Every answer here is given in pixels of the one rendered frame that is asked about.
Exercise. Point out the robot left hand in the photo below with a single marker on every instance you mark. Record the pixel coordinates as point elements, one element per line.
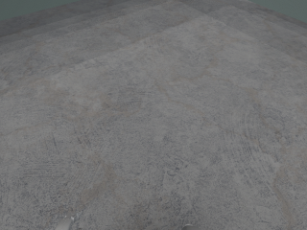
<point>67,222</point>

